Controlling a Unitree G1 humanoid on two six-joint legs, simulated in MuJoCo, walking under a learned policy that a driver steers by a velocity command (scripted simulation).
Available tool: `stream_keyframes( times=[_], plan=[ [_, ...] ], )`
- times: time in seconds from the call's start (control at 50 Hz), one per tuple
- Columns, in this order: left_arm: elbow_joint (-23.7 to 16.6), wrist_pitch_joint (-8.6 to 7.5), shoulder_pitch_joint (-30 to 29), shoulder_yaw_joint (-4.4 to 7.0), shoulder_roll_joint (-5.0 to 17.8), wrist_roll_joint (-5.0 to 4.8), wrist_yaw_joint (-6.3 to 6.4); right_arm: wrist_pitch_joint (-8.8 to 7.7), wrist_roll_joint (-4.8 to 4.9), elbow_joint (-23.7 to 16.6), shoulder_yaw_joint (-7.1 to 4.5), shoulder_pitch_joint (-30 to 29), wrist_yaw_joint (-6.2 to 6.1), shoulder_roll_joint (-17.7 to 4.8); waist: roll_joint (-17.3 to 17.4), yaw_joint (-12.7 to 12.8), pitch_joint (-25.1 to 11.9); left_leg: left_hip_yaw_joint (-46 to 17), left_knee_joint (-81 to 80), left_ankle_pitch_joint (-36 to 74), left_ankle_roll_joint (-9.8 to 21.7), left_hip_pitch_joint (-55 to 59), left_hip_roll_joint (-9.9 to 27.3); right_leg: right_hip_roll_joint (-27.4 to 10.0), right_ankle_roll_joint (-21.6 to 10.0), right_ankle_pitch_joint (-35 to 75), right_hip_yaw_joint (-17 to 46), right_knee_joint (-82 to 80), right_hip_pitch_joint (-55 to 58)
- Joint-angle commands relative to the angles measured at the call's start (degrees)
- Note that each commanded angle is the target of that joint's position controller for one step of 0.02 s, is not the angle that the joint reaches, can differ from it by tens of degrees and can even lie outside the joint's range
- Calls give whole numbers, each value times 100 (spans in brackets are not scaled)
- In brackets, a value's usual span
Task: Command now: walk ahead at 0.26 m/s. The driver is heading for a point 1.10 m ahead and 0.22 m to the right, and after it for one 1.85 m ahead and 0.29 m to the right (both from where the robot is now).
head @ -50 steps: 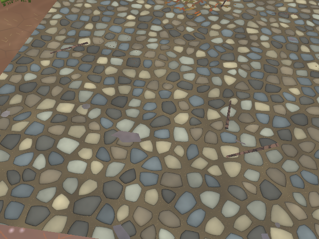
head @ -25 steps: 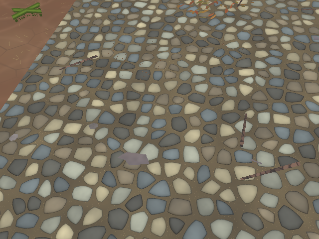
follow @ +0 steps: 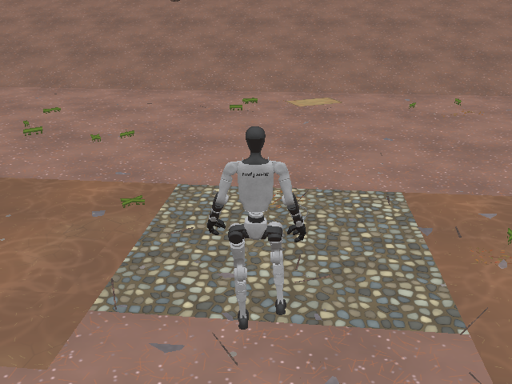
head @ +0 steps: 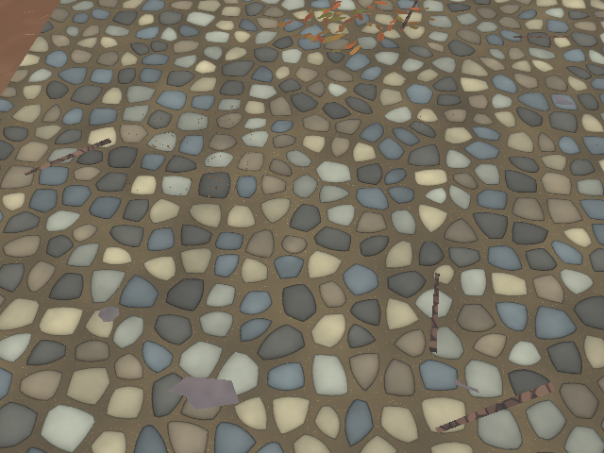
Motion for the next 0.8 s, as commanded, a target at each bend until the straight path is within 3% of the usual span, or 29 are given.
stream_keyframes(
  times=[0.02, 0.06, 0.1, 0.14, 0.18, 0.2, 0.22, 0.24, 0.26, 0.28, 0.32, 0.36, 0.4, 0.48, 0.52, 0.54, 0.56, 0.58, 0.6, 0.62, 0.66, 0.68, 0.74, 0.8],
  plan=[
    [-165, 18, 449, -16, 80, 71, -9, -80, -2, -372, -157, -600, -83, -791, 648, 347, -431, -329, -517, 3555, 876, -529, 1227, 32, 121, 1063, -172, -1133, 885],
    [-252, -5, 23, -20, 89, 45, -60, -8, 9, -227, -161, -321, -118, -877, 598, 112, -549, -327, -453, 3208, 776, -276, 1242, 180, 89, 1824, -196, -1829, 1064],
    [-329, -6, -187, 15, 194, 28, -89, 64, 42, -96, -158, -215, -134, -932, 643, 51, -593, -474, -300, 2860, 730, 33, 1400, 234, 20, 1961, -92, -2214, 1126],
    [-404, -21, -312, 77, 349, 63, -113, 136, 77, -1, -157, -239, -152, -951, 688, 74, -598, -656, 47, 2593, 641, 307, 1543, 283, -125, 1646, -29, -2506, 1148],
    [-306, -40, -18, 147, 438, 125, -116, 207, 124, 67, -124, -354, -179, -860, 604, 307, -691, -710, 657, 2133, 412, 350, 1421, 393, -306, 1890, -120, -3120, 1697],
    [-256, -53, 155, 217, 675, 159, -74, 203, 56, 129, -75, -91, -186, -707, 306, 284, -837, -591, 1152, 1755, 151, 227, 1087, 178, -450, 3424, 66, -3347, 2290],
    [-326, -37, 260, 260, 991, 216, -26, 144, -110, 137, 9, 381, -176, -499, -359, 57, -1345, -398, 1947, 247, -155, -411, 663, -612, -861, 5565, 743, -2895, 3408],
    [-271, 54, 341, 156, 598, 246, -2, 170, -60, 294, 132, 876, -186, -159, -1115, 24, -1907, -396, 2795, -1944, -471, -1027, 389, -1340, -1703, 5689, 1624, -2930, 4068],
    [-239, 107, 421, 39, 171, 140, -42, 280, 17, 272, 80, 516, -198, -489, -953, 269, -1875, -660, 3377, -3186, -642, -1249, 448, -1393, -1885, 4867, 1964, -3218, 3862],
    [-174, 131, 314, 11, 151, 94, -86, 394, 93, 194, 20, 244, -221, -652, -704, 262, -1628, -765, 3621, -3298, -691, -1517, 545, -1279, -1775, 3705, 1955, -3428, 3615],
    [-213, 168, -213, 69, 361, 90, -104, 644, 69, 206, -45, -25, -329, -694, -341, 141, -1094, -793, 3547, -2753, -793, -1494, 748, -1089, -1506, 1912, 1766, -3866, 2741],
    [-172, 242, -364, 187, 626, 79, -50, 727, 68, 273, -55, 35, -374, -646, -610, 77, -919, -491, 3175, -2249, -792, -1105, 674, -781, -1324, -557, 1568, -4445, 2036],
    [-156, 281, -434, 268, 779, 22, 28, 658, 63, 358, -73, 109, -376, -640, -830, 44, -820, -200, 2963, -1969, -666, -786, 533, -643, -1241, -1519, 1394, -4782, 1644],
    [-65, 247, -464, 289, 614, -131, 92, 452, 35, 599, -61, 242, -320, -428, -608, -119, -719, 23, 1708, -1083, -272, -25, 490, -527, -1125, -1649, 1023, -4783, 1283],
    [-64, 266, -535, 267, 443, -154, 94, 383, -1, 799, -60, 549, -287, -360, -388, -308, -584, 75, 947, -1002, -39, 523, 429, -270, -874, -1895, 744, -4408, 920],
    [-164, 250, -718, 194, 159, -127, 74, 342, -12, 904, -84, 906, -295, -503, 140, -434, -491, -700, 340, -1681, 207, 858, 969, 39, -629, -1749, 412, -3527, 406],
    [-320, 184, -896, 88, -304, -83, 26, 318, 31, 944, -159, 1183, -329, -898, 1372, -464, -408, -2408, -578, -3016, 656, 1198, 2121, 722, -244, -1344, -452, -1723, -542],
    [-468, 71, -1021, 185, 65, -184, 11, 260, -61, 839, -299, 842, -299, -1460, 1776, -379, 267, -3842, -1292, -3977, 1200, 548, 2843, 707, -327, -1191, -177, -954, -1237],
    [-371, -10, -846, 279, 384, -227, 0, 138, -72, 661, -230, 372, -332, -1167, 1354, -141, 519, -3595, -1288, -3602, 1076, 517, 2691, 408, -379, -675, 160, -529, -1416],
    [-246, -47, -647, 316, 448, -175, -31, 52, -3, 649, -169, 211, -329, -911, 1217, -10, 426, -3033, -1180, -2907, 830, 805, 2417, 341, -386, -242, 197, -489, -1546],
    [-165, -80, -698, 315, 340, -39, -55, 6, 110, 702, -122, 369, -295, -733, 953, -86, 215, -2207, -1108, -1760, 567, 1214, 2096, 202, -287, 320, 48, -654, -1494],
    [-161, -88, -791, 291, 207, -27, -84, 0, 93, 761, -83, 533, -293, -621, 886, -133, 113, -1870, -1088, -1237, 516, 1222, 1956, 211, -225, 616, -81, -745, -1304],
    [-229, -88, -1103, 192, -85, -88, -160, 47, 56, 860, -79, 766, -305, -660, 955, -271, 85, -1151, -1068, -393, 467, 957, 1674, 287, -76, 1172, -372, -1570, -638],
    [-365, -99, -1536, 126, -136, -135, -235, 92, 79, 951, -124, 972, -302, -851, 989, -445, 226, -918, -1017, -97, 500, 714, 1691, 388, -56, 1340, -535, -2306, -60]
  ],
)
Keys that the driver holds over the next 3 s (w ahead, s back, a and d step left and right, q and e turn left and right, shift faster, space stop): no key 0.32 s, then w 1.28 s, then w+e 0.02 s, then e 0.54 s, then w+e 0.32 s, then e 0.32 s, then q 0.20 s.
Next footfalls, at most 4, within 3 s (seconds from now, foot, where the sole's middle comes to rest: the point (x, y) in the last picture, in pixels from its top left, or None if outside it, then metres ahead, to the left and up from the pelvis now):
0.20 right None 0.25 -0.14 -0.78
0.54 left None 0.17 0.09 -0.78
0.96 right None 0.46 -0.18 -0.78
1.48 left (271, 326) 0.77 0.07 -0.78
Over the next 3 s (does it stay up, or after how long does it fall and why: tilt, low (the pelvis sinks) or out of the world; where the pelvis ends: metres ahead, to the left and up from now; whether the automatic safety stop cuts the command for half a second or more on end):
stays up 1.03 -0.13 -0.01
